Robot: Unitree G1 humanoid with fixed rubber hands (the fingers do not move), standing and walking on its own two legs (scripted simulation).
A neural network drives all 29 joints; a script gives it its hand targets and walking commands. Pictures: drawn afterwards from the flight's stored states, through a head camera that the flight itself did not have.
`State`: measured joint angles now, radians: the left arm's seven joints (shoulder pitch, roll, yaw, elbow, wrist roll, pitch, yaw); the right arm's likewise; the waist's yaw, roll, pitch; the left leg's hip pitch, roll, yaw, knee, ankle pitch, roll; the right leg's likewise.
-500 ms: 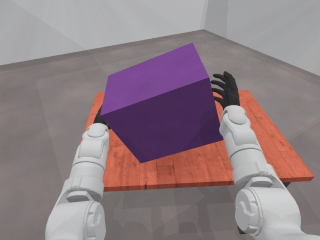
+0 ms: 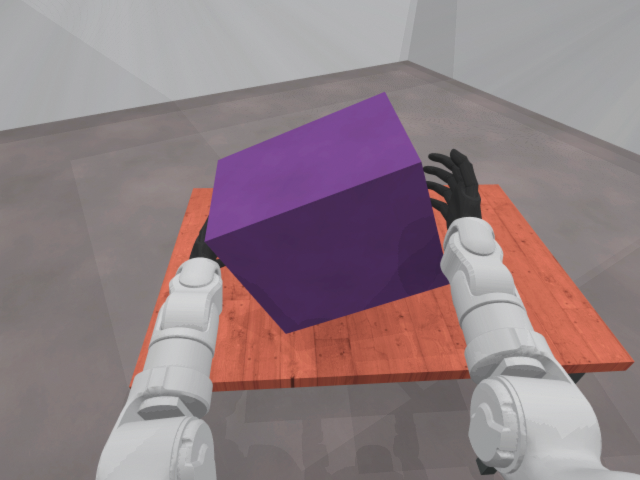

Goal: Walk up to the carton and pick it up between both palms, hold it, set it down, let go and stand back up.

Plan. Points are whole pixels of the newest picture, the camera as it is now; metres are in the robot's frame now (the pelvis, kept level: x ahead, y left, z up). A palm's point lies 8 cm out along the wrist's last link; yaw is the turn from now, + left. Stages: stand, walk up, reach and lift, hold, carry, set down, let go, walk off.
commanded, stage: set down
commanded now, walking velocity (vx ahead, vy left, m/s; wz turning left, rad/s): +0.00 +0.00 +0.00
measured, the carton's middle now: (332, 220) +0.44 +0.01 +0.14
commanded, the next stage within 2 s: none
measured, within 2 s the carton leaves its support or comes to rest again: neither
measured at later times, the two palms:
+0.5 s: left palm (204, 257) +0.39 +0.18 +0.10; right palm (445, 241) +0.41 -0.15 +0.13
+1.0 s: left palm (209, 260) +0.41 +0.18 +0.07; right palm (439, 250) +0.42 -0.15 +0.10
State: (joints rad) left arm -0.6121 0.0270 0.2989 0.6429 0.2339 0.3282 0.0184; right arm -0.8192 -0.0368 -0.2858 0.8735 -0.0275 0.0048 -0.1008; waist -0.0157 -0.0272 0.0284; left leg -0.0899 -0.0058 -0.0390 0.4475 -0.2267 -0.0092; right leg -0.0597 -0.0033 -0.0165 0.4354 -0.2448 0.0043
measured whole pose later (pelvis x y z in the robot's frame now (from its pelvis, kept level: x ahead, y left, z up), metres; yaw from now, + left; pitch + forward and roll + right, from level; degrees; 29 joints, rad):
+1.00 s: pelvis +0.02 +0.00 +0.00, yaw +0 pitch +1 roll +0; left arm -0.67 0.06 0.35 0.81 0.23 0.04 0.01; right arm -0.75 0.00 -0.35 0.90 -0.13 -0.06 -0.09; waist 0.00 -0.03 0.04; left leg -0.22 -0.01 -0.04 0.44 -0.23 -0.01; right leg -0.19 0.00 -0.02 0.43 -0.25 0.01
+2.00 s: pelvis +0.04 +0.00 +0.00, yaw +0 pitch +16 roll +0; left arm -0.71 0.09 0.36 1.07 0.23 -0.37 0.03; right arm -0.72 0.03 -0.43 1.04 -0.20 -0.37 -0.14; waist 0.00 -0.03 -0.07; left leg -0.50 -0.01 -0.04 0.44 -0.23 -0.01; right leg -0.46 0.00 -0.02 0.43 -0.24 0.01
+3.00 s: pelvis +0.04 +0.00 -0.01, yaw +0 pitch +24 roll +0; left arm -0.81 0.20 0.33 1.26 0.05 -0.39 0.02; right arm -0.73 -0.09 -0.08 1.15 0.06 -0.40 -0.14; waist 0.00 -0.03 -0.19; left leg -0.66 0.00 -0.04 0.44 -0.20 -0.01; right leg -0.62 0.00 -0.02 0.43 -0.21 0.01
